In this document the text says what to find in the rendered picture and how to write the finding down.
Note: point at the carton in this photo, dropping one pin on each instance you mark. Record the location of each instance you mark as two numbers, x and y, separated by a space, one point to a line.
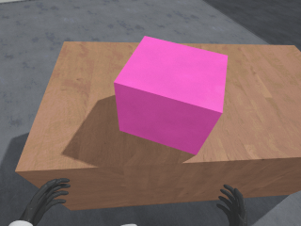
171 93

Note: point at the pedestal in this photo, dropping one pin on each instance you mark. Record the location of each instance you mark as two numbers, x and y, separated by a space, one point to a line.
255 146

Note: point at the left robot hand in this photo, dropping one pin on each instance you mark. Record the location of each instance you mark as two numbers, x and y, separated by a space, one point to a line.
43 200

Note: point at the right robot hand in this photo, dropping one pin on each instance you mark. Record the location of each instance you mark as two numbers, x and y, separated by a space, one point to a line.
237 215

